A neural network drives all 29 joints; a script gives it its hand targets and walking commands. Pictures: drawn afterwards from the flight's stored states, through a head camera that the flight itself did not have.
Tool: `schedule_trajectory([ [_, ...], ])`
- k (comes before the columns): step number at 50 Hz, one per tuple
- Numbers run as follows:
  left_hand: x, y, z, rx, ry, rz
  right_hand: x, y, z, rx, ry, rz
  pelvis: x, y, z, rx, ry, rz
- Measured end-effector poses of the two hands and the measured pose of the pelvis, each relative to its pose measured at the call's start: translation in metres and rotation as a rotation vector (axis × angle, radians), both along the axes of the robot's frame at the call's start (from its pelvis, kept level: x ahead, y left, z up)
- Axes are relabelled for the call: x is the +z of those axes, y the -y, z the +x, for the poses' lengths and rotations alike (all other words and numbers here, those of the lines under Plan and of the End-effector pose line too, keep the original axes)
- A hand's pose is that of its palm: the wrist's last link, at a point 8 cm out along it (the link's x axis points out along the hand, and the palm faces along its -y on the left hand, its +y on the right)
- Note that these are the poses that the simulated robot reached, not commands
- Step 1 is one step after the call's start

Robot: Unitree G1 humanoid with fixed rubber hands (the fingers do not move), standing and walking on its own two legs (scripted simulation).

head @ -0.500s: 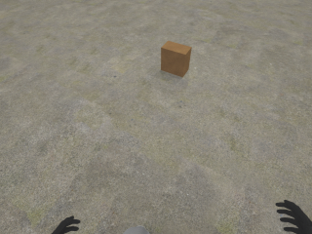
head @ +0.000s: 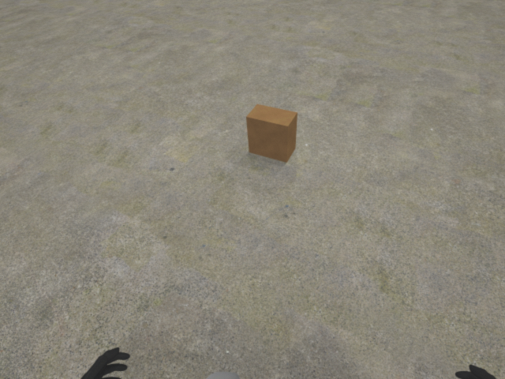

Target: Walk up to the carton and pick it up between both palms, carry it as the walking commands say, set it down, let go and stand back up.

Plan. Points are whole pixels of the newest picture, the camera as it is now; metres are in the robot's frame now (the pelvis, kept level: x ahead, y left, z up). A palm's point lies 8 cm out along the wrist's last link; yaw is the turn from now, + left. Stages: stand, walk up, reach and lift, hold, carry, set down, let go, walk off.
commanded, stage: walk up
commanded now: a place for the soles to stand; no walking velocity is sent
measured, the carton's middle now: (272, 133) +1.53 +0.09 -0.62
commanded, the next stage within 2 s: none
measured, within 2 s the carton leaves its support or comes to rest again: neither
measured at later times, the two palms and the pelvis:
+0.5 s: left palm (135, 269) +0.32 +0.31 -0.09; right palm (481, 369) +0.18 -0.30 -0.08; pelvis +0.17 +0.03 -0.01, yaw -2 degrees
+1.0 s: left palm (147, 213) +0.49 +0.35 -0.10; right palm (437, 280) +0.32 -0.27 -0.06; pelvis +0.32 +0.07 +0.00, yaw -1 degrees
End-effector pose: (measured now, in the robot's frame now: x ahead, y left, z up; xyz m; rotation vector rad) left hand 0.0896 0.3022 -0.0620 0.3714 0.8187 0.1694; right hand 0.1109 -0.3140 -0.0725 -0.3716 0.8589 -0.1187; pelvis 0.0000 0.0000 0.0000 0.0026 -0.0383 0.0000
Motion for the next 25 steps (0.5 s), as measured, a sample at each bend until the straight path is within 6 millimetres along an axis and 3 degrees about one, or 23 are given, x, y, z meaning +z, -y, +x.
schedule_trajectory([
  [4,-0.009,-0.023,0.02,0.012,-0.021,-0.018,0.003,-0.023,0.034,0.025,0.005,-0.011,-0.003,-0.022,0.026,0.01,-0.018,-0.016],
  [8,-0.024,-0.036,0.058,-0.028,-0.073,-0.032,0.005,-0.029,0.041,-0.049,0.006,-0.054,-0.007,-0.039,0.052,-0.012,-0.03,-0.011],
  [14,-0.03,-0.025,0.135,-0.142,-0.086,-0.061,0.02,-0.02,0.028,-0.174,-0.062,-0.111,0.0,-0.043,0.093,-0.016,-0.065,-0.017],
  [20,-0.032,-0.004,0.21,-0.217,-0.061,-0.065,0.009,-0.01,0.024,-0.26,-0.17,-0.105,-0.005,-0.035,0.137,-0.033,-0.094,0.003],
  [23,-0.032,-0.003,0.23,-0.207,-0.046,-0.047,-0.003,-0.01,0.045,-0.247,-0.189,-0.085,-0.01,-0.031,0.158,-0.036,-0.078,-0.002],
  [25,-0.026,-0.012,0.235,-0.166,-0.03,-0.034,-0.003,-0.012,0.073,-0.21,-0.173,-0.082,-0.008,-0.032,0.171,-0.038,-0.062,-0.006],
])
